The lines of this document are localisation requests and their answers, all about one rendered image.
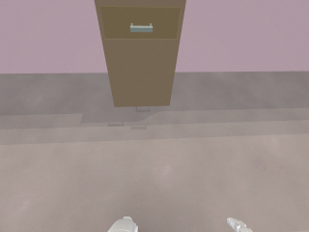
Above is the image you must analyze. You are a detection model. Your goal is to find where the drawer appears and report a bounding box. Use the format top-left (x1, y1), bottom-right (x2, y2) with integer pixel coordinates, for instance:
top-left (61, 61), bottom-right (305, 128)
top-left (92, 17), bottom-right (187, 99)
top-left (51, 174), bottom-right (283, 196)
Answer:
top-left (100, 5), bottom-right (181, 39)

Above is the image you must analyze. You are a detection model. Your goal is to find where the left robot thigh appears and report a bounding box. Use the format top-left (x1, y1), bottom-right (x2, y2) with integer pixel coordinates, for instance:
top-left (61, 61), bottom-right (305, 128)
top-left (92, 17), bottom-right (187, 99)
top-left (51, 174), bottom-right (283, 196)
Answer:
top-left (107, 218), bottom-right (138, 232)

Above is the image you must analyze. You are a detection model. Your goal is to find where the cabinet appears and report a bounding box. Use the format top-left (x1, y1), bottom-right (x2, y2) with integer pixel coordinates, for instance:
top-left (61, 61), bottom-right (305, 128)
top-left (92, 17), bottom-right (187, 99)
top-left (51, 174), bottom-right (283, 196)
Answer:
top-left (94, 0), bottom-right (186, 107)

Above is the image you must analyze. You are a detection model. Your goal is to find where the right robot hand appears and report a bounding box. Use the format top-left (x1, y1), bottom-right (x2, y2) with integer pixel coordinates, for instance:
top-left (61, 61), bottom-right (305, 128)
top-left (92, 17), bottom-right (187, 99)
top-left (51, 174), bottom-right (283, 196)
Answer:
top-left (227, 217), bottom-right (253, 232)

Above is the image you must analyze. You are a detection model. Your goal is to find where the handle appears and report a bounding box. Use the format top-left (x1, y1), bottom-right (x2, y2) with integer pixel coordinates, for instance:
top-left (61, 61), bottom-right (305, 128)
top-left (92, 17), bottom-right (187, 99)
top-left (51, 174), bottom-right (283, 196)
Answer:
top-left (130, 23), bottom-right (153, 33)

